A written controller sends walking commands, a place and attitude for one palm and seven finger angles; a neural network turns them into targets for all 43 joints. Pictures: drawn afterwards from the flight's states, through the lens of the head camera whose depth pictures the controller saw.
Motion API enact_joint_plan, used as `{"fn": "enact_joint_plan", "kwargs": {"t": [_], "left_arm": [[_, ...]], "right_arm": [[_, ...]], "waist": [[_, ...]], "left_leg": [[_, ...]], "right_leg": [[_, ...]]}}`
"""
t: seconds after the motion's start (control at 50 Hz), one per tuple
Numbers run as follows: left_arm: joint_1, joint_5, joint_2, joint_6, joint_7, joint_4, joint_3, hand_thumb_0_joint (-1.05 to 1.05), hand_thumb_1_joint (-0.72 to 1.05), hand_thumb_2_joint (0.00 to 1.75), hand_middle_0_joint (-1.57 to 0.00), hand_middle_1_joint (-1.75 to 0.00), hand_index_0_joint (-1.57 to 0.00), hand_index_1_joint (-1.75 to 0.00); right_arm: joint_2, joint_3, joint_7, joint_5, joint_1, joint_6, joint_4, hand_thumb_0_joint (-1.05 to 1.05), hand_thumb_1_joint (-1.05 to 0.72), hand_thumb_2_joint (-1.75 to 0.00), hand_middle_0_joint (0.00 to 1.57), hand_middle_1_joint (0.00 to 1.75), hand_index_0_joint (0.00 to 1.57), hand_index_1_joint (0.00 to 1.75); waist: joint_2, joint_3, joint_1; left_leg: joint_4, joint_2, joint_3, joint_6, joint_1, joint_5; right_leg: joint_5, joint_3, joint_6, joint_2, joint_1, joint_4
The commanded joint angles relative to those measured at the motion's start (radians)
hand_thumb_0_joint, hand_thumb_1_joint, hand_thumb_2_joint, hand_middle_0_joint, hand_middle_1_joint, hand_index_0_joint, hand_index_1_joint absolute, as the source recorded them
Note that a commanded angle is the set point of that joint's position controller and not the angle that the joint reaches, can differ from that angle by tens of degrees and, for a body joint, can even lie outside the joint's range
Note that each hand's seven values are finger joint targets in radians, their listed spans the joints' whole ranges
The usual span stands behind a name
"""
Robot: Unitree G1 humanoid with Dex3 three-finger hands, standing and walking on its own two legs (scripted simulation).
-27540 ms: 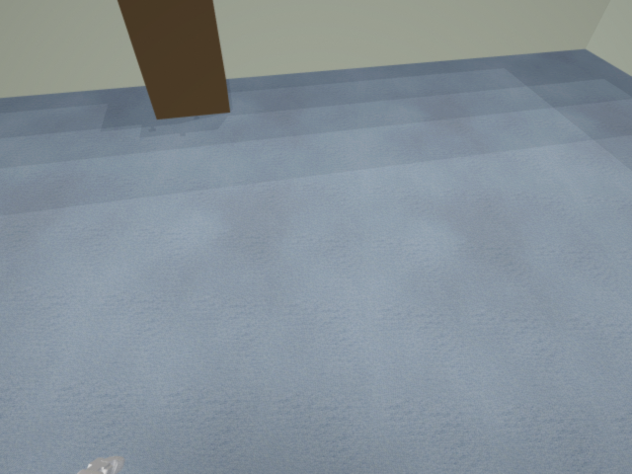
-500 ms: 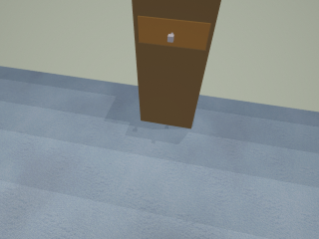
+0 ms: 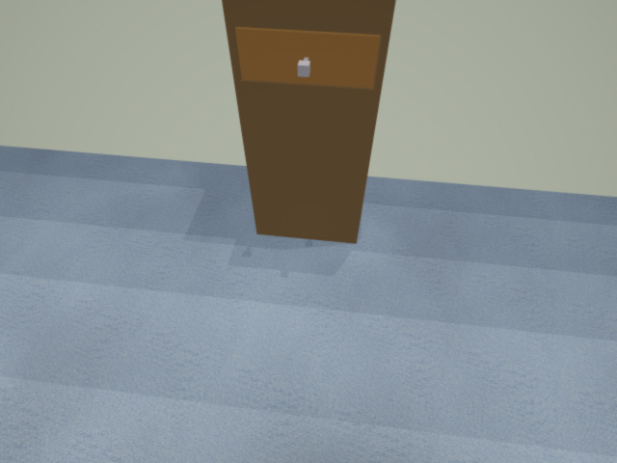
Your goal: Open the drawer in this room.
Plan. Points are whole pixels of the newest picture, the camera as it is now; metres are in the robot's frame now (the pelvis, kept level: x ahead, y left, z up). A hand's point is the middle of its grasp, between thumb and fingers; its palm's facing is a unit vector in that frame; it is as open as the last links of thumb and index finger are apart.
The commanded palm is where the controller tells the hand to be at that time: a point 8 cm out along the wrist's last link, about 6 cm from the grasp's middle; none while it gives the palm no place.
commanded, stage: walk to a spot facing it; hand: left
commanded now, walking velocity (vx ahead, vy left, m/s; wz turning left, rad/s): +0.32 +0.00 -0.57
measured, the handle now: (304, 65) +1.07 +0.08 +0.01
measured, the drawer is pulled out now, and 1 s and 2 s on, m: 0.00 0.00 0.00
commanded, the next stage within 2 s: turn to face it in 0.42 s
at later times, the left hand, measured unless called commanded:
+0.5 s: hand out of the picture +0.12 +0.13 -0.16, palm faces -0.08 -0.98 -0.18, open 7.4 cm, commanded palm none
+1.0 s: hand (248, 321) +0.39 +0.14 -0.17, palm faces -0.13 -0.97 -0.21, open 7.4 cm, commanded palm none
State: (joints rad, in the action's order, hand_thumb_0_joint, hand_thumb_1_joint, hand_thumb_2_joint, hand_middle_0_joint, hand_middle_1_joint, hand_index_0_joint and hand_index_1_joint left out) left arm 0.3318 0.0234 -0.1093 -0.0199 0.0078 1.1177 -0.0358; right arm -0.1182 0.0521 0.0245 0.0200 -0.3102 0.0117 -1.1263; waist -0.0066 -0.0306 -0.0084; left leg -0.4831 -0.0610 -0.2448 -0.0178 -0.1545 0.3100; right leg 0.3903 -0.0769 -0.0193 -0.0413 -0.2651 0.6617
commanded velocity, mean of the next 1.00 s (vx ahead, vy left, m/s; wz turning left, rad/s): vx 0.18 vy -0.01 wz -0.04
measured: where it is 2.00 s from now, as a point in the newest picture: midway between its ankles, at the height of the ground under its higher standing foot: (333, 369)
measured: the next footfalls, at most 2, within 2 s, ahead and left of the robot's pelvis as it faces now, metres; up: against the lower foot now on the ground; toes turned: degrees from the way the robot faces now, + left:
right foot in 0.18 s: +0.10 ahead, -0.13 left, +0.00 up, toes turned -13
left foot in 0.62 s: +0.34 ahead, +0.06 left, +0.00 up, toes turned -3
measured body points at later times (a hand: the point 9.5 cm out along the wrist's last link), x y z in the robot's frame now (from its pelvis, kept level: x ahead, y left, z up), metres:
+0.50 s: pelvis +0.13 -0.04 +0.01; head +0.17 -0.05 +0.46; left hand +0.13 +0.18 -0.15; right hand +0.23 -0.30 -0.13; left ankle +0.24 +0.09 -0.68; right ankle +0.06 -0.12 -0.74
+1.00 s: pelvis +0.27 -0.02 +0.00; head +0.29 -0.03 +0.45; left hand +0.39 +0.19 -0.15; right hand +0.23 -0.25 -0.16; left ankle +0.30 +0.07 -0.74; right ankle +0.26 -0.14 -0.74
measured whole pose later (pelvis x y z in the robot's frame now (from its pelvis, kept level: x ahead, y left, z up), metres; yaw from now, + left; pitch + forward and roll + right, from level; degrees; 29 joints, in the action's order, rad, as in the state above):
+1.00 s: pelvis +0.27 -0.02 +0.00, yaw -8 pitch -1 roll +1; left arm 0.14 0.02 -0.18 0.02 0.02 1.05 -0.03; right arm -0.16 0.05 0.02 0.02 -0.29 0.01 -1.13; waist -0.02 -0.04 0.02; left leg -0.48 0.02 -0.10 -0.04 -0.23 0.24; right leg 0.31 -0.07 0.04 -0.07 -0.25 0.56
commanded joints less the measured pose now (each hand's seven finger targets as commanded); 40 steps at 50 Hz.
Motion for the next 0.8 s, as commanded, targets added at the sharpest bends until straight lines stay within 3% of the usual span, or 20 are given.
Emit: {"fn": "enact_joint_plan", "kwargs": {"t": [0.0,0.06,0.1,0.12,0.14,0.16,0.18,0.22,0.26,0.38,0.5,0.54,0.56,0.58,0.6,0.62,0.64,0.68,0.72,0.78], "left_arm": [[-0.119,0.009,-0.055,0.016,-0.025,-0.152,-0.037,0.00,0.90,0.90,-0.20,-0.30,-0.20,-0.30],[-0.086,0.005,-0.046,0.023,-0.035,-0.160,-0.043,0.00,0.90,0.90,-0.20,-0.30,-0.20,-0.30],[0.026,0.005,-0.057,0.027,-0.036,-0.124,-0.049,0.00,0.90,0.90,-0.20,-0.30,-0.20,-0.30],[0.127,0.007,-0.088,0.033,-0.032,-0.088,-0.056,0.00,0.90,0.90,-0.20,-0.30,-0.20,-0.30],[0.231,0.010,-0.179,0.046,-0.020,-0.059,-0.069,0.00,0.90,0.90,-0.20,-0.30,-0.20,-0.30],[0.297,-0.004,-0.268,0.052,-0.005,-0.043,-0.079,0.00,0.90,0.90,-0.20,-0.30,-0.20,-0.30],[0.273,-0.013,-0.269,0.055,0.009,-0.060,-0.078,0.00,0.90,0.90,-0.20,-0.30,-0.20,-0.30],[0.127,-0.007,-0.233,0.063,0.009,-0.097,-0.067,0.00,0.90,0.90,-0.20,-0.30,-0.20,-0.30],[0.046,0.000,-0.198,0.073,0.010,-0.119,-0.052,0.00,0.90,0.90,-0.20,-0.30,-0.20,-0.30],[0.094,-0.002,-0.203,0.099,0.003,-0.076,-0.040,0.00,0.90,0.90,-0.20,-0.30,-0.20,-0.30],[0.092,-0.001,-0.210,0.089,0.011,-0.053,-0.037,0.00,0.90,0.90,-0.20,-0.30,-0.20,-0.30],[0.069,-0.006,-0.205,0.087,0.016,-0.039,-0.035,0.00,0.90,0.90,-0.20,-0.30,-0.20,-0.30],[0.055,-0.011,-0.200,0.086,0.018,-0.040,-0.033,0.00,0.90,0.90,-0.20,-0.30,-0.20,-0.30],[0.079,-0.016,-0.180,0.084,0.020,-0.042,-0.028,0.00,0.90,0.90,-0.20,-0.30,-0.20,-0.30],[0.144,-0.026,-0.126,0.082,0.017,-0.044,-0.016,0.00,0.90,0.90,-0.20,-0.30,-0.20,-0.30],[0.113,-0.021,-0.116,0.084,0.021,-0.060,-0.009,0.00,0.90,0.90,-0.20,-0.30,-0.20,-0.30],[0.081,-0.024,-0.109,0.069,0.028,-0.059,-0.005,0.00,0.90,0.90,-0.20,-0.30,-0.20,-0.30],[-0.004,-0.013,-0.112,0.060,0.021,-0.060,-0.010,0.00,0.90,0.90,-0.20,-0.30,-0.20,-0.30],[0.008,-0.012,-0.083,0.041,0.014,-0.043,-0.004,0.00,0.90,0.90,-0.20,-0.30,-0.20,-0.30],[0.001,-0.007,-0.077,0.024,0.015,-0.045,-0.005,0.00,0.90,0.90,-0.20,-0.30,-0.20,-0.30]], "right_arm": [[-0.184,0.043,0.010,0.013,-0.076,0.025,0.050,0.00,-0.90,-0.90,0.20,0.30,0.20,0.30],[-0.198,0.048,0.006,0.019,-0.009,0.031,0.080,0.00,-0.90,-0.90,0.20,0.30,0.20,0.30],[-0.210,0.050,0.000,0.016,0.046,0.026,0.097,0.00,-0.90,-0.90,0.20,0.30,0.20,0.30],[-0.203,0.048,-0.006,0.013,0.069,0.024,0.108,0.00,-0.90,-0.90,0.20,0.30,0.20,0.30],[-0.160,0.037,-0.015,0.000,0.102,0.025,0.143,0.00,-0.90,-0.90,0.20,0.30,0.20,0.30],[-0.117,0.020,-0.025,-0.005,0.199,0.021,0.216,0.00,-0.90,-0.90,0.20,0.30,0.20,0.30],[-0.133,0.024,-0.026,-0.004,0.243,0.018,0.237,0.00,-0.90,-0.90,0.20,0.30,0.20,0.30],[-0.151,0.032,-0.030,0.005,0.244,0.019,0.222,0.00,-0.90,-0.90,0.20,0.30,0.20,0.30],[-0.142,0.031,-0.037,0.014,0.175,0.013,0.182,0.00,-0.90,-0.90,0.20,0.30,0.20,0.30],[-0.115,0.015,-0.045,0.005,0.215,0.010,0.198,0.00,-0.90,-0.90,0.20,0.30,0.20,0.30],[-0.106,0.000,-0.046,-0.005,0.317,0.029,0.233,0.00,-0.90,-0.90,0.20,0.30,0.20,0.30],[-0.117,-0.002,-0.035,-0.002,0.222,0.040,0.189,0.00,-0.90,-0.90,0.20,0.30,0.20,0.30],[-0.140,0.000,-0.027,0.000,0.108,0.048,0.147,0.00,-0.90,-0.90,0.20,0.30,0.20,0.30],[-0.201,0.011,-0.018,0.005,-0.009,0.056,0.110,0.00,-0.90,-0.90,0.20,0.30,0.20,0.30],[-0.288,0.030,-0.012,0.010,-0.104,0.056,0.088,0.00,-0.90,-0.90,0.20,0.30,0.20,0.30],[-0.295,0.026,-0.009,-0.003,-0.124,0.035,0.079,0.00,-0.90,-0.90,0.20,0.30,0.20,0.30],[-0.286,0.020,0.002,-0.004,-0.057,0.032,0.091,0.00,-0.90,-0.90,0.20,0.30,0.20,0.30],[-0.190,0.003,0.004,0.001,0.038,0.033,0.101,0.00,-0.90,-0.90,0.20,0.30,0.20,0.30],[-0.155,-0.007,0.005,-0.003,0.078,0.040,0.099,0.00,-0.90,-0.90,0.20,0.30,0.20,0.30],[-0.151,0.004,0.006,-0.002,0.072,0.039,0.096,0.00,-0.90,-0.90,0.20,0.30,0.20,0.30]], "waist": [[0.132,-0.147,0.044],[0.074,-0.085,0.016],[0.038,-0.043,-0.044],[-0.041,-0.020,-0.091],[-0.276,-0.013,-0.145],[-0.415,-0.044,-0.172],[-0.257,-0.061,-0.150],[-0.136,-0.108,-0.080],[-0.046,-0.051,-0.025],[-0.088,-0.035,-0.026],[-0.125,-0.060,-0.047],[-0.104,-0.006,-0.004],[-0.078,0.060,0.043],[0.030,0.155,0.073],[0.238,0.259,0.086],[0.249,0.232,0.084],[0.276,0.192,0.057],[0.183,0.044,0.026],[0.134,0.056,-0.008],[0.114,0.082,-0.015]], "left_leg": [[0.342,-0.388,0.352,-0.159,0.041,0.294],[0.269,-0.351,0.210,-0.115,-0.004,0.176],[0.118,-0.301,0.106,-0.067,-0.079,0.165],[-0.049,-0.245,0.045,-0.033,-0.172,0.164],[-0.361,-0.132,-0.048,0.018,-0.354,0.177],[-0.629,-0.018,0.019,0.051,-0.573,0.353],[-0.735,-0.038,0.154,0.044,-0.614,0.287],[-0.786,-0.089,0.232,0.041,-0.623,0.098],[-0.699,-0.097,0.217,0.061,-0.510,-0.001],[-0.488,-0.067,0.182,0.083,-0.491,-0.084],[-0.213,-0.023,0.147,0.058,-0.334,-0.082],[-0.079,0.017,0.111,0.048,-0.185,-0.150],[0.013,0.023,0.111,0.038,-0.049,-0.247],[0.003,-0.080,0.207,0.000,0.197,-0.509],[-0.034,-0.328,0.465,-0.127,0.410,-0.870],[0.041,-0.397,0.506,-0.203,0.318,-0.998],[0.077,-0.404,0.540,-0.229,0.226,-0.901],[0.135,-0.303,0.448,-0.192,0.036,-0.723],[0.169,-0.227,0.355,-0.150,-0.036,-0.637],[0.197,-0.191,0.339,-0.141,-0.056,-0.544]], "right_leg": [[0.087,0.010,0.005,-0.073,-0.351,0.250],[0.050,-0.027,0.010,-0.070,-0.189,0.116],[-0.049,-0.080,0.011,-0.024,0.007,-0.029],[-0.090,-0.093,0.000,0.012,0.158,-0.108],[0.063,0.158,-0.058,-0.126,0.278,-0.285],[0.079,0.582,-0.164,-0.333,0.294,-0.471],[0.143,0.697,-0.220,-0.377,0.243,-0.527],[0.264,0.611,-0.202,-0.340,0.134,-0.511],[0.111,0.421,-0.156,-0.267,0.086,-0.487],[-0.376,0.230,-0.149,-0.202,0.187,-0.441],[-0.586,0.189,-0.127,-0.197,0.194,-0.376],[-0.711,0.129,-0.087,-0.155,0.217,-0.266],[-0.746,0.090,-0.057,-0.122,0.219,-0.143],[-0.585,0.061,-0.015,-0.077,0.088,0.025],[-0.066,-0.011,0.027,0.024,-0.133,0.271],[0.268,0.028,0.023,0.047,-0.148,0.450],[0.257,0.077,0.034,-0.003,-0.195,0.510],[0.166,0.079,0.049,-0.055,-0.185,0.458],[0.080,0.060,0.062,-0.064,-0.100,0.341],[0.010,0.040,0.071,-0.053,-0.051,0.229]]}}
